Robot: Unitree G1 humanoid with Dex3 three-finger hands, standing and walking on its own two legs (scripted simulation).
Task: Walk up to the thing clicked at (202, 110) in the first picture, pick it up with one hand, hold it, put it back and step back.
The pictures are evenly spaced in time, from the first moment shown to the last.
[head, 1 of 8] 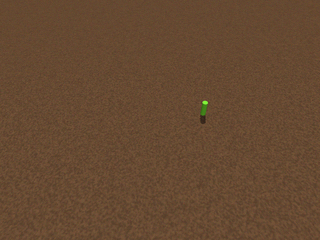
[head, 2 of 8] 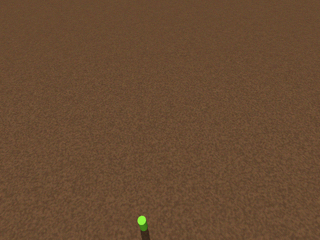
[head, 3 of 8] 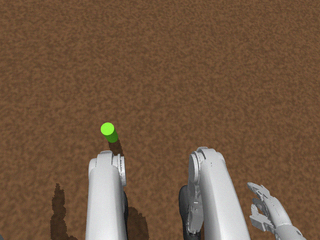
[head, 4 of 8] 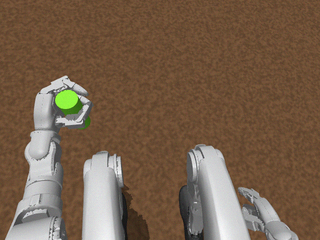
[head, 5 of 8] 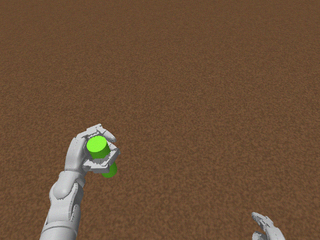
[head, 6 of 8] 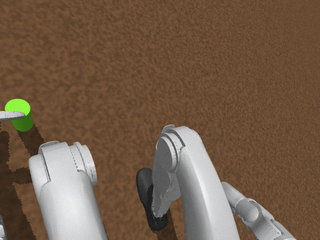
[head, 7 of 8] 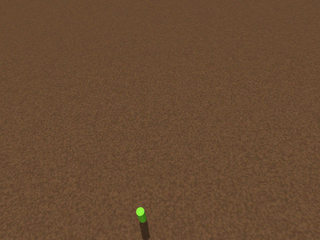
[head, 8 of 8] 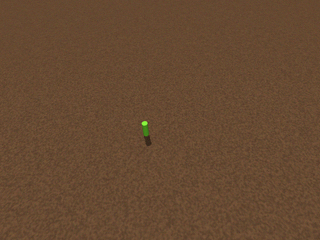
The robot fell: no
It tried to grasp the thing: yes
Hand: left
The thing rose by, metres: 0.70
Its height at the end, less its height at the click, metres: +0.00
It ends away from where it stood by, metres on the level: 0.03
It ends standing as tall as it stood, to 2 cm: yes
